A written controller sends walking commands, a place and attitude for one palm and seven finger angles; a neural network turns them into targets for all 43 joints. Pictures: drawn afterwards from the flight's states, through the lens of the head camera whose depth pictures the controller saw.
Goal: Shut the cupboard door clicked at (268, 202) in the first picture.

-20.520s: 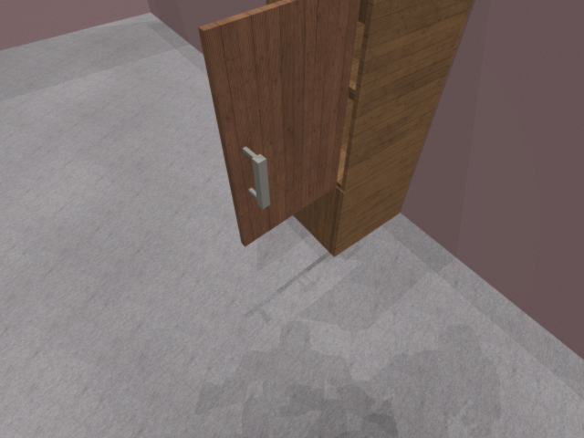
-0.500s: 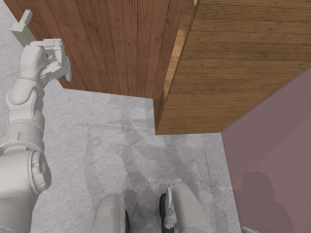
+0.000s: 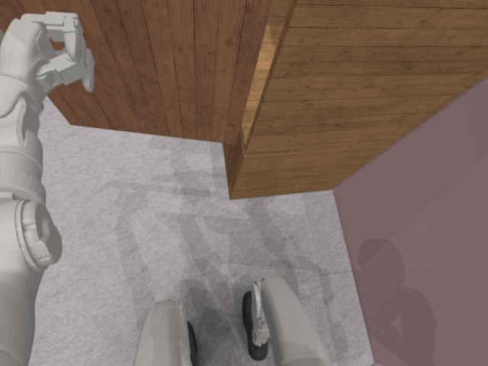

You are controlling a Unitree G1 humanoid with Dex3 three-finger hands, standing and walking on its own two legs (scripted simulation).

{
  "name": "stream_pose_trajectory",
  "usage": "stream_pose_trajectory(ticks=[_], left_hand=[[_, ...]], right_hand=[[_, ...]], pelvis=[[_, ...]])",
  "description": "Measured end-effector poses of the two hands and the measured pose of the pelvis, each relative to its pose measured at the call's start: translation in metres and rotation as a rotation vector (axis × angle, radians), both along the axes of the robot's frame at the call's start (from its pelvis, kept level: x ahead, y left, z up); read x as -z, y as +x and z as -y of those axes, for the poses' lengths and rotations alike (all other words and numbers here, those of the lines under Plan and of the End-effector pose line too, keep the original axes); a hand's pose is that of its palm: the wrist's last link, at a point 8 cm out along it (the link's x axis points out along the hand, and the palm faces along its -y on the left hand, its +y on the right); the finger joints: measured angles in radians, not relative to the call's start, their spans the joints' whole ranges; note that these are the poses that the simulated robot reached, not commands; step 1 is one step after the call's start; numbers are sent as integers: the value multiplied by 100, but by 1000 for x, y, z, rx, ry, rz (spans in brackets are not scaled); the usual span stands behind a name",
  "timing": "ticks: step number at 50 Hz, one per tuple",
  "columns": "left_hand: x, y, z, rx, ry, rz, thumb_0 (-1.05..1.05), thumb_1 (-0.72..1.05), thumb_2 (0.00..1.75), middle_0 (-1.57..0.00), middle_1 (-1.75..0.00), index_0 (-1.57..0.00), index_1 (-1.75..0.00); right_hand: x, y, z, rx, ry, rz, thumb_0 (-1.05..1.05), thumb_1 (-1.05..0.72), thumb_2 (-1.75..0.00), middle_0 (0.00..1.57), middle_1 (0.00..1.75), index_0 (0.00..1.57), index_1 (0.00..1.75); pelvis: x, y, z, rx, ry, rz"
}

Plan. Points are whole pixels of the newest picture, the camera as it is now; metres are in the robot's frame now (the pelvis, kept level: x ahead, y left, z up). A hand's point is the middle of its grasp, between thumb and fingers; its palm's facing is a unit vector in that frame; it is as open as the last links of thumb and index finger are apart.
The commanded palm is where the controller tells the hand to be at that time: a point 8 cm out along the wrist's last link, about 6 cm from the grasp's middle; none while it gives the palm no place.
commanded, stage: push the door shut along its arc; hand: left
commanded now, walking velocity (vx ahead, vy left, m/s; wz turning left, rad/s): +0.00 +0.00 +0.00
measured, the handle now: (15, 48) +0.58 +0.25 +0.06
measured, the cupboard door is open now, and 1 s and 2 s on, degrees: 79 61 61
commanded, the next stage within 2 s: pull the fist back off the door in 0.48 s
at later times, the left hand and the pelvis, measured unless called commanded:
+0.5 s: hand (102, 38) +0.59 +0.14 +0.07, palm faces -0.34 -0.94 -0.03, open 3.5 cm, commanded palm +0.61 +0.14 +0.06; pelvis +0.00 +0.00 -0.01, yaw +0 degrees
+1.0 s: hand (129, 37) +0.60 +0.10 +0.06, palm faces +0.08 -1.00 -0.02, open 3.2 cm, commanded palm +0.55 +0.14 +0.06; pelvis +0.01 -0.01 +0.01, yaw +0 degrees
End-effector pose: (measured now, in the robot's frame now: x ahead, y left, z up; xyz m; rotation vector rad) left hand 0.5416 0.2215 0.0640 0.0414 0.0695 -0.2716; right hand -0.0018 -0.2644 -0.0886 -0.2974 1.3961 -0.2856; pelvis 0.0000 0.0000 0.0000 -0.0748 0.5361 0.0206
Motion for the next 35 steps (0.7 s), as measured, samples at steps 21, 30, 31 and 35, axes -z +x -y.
stream_pose_trajectory(ticks=[21, 30, 31, 35], left_hand=[[-4, 37, 20, 66, -1, -21, 4, 98, 97, -130, -150, -130, -150], [-6, 52, 32, 85, 4, -32, 4, 102, 99, -130, -150, -130, -150], [-6, 53, 32, 55, -25, -34, 5, 101, 99, -130, -150, -130, -150], [1, 59, 34, -218, -135, -27, 4, 93, 95, -130, -150, -130, -150]], right_hand=[[-1, -17, 3, 0, -60, -47, 1, -90, -89, 21, 30, 20, 30], [0, -33, -4, 32, -52, -75, 0, -90, -89, 21, 30, 20, 30], [1, -34, -5, 27, -48, -81, 0, -90, -89, 21, 30, 20, 30], [1, -39, -14, -2, 12, -106, 0, -90, -89, 20, 30, 20, 30]], pelvis=[[12, -2, -1, -12, -23, -47], [15, -1, 1, -7, -27, -61], [16, -1, 0, -7, -29, -66], [15, -1, 1, -5, -28, -77]])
